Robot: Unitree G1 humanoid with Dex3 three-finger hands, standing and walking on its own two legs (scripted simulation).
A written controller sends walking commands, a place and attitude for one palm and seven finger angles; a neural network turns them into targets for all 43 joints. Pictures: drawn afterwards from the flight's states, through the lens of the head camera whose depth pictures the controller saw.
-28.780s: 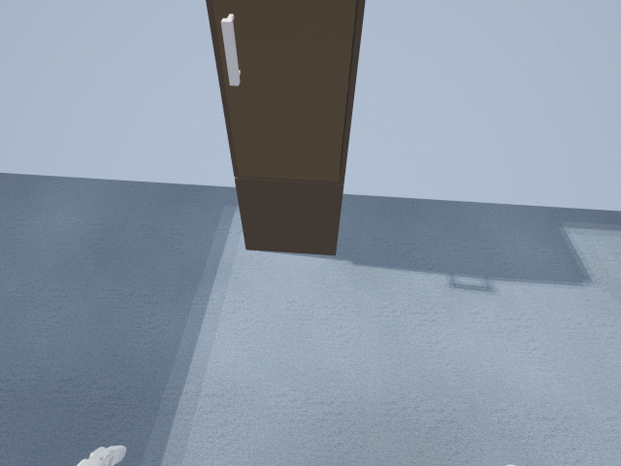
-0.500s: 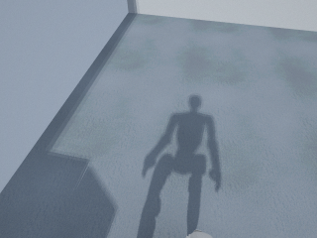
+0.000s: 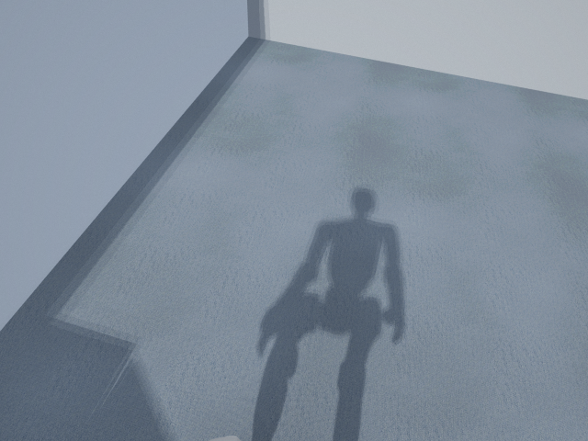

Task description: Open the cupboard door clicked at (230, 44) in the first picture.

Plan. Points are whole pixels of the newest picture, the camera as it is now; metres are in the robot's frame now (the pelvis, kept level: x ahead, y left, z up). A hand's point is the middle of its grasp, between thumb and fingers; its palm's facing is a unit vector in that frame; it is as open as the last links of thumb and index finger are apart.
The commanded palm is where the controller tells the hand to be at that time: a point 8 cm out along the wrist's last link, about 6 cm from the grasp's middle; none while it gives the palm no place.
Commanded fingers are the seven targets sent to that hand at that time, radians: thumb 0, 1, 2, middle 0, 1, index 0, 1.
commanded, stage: turn to face it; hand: left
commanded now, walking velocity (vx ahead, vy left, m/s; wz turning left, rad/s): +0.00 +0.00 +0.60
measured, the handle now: out of the picture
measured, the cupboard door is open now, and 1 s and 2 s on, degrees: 51 51 51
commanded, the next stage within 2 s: none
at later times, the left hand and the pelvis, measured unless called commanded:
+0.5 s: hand out of the picture +0.05 +0.16 -0.16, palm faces +0.35 -0.91 -0.23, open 7.4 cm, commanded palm none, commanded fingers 0.00 0.90 0.90 -0.20 -0.30 -0.20 -0.30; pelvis +0.06 -0.05 +0.01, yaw +20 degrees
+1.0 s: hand out of the picture +0.02 +0.12 -0.15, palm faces +0.61 -0.75 -0.26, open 7.4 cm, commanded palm none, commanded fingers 0.00 0.90 0.90 -0.20 -0.30 -0.20 -0.30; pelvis +0.09 -0.08 +0.01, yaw +38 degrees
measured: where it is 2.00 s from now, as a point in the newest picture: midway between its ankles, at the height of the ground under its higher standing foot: outside the picture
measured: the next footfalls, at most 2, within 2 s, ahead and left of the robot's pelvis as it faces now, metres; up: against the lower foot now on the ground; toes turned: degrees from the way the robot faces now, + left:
right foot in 0.22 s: +0.10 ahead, -0.17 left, +0.00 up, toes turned +5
left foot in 0.54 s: +0.07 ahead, +0.09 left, +0.00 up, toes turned +28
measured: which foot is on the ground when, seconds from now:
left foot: down 0.00-0.22, up 0.24-0.52, down 0.54-0.82, up 0.84-1.00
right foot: up 0.00-0.20, down 0.22-0.54, up 0.56-0.80, down 0.82-1.00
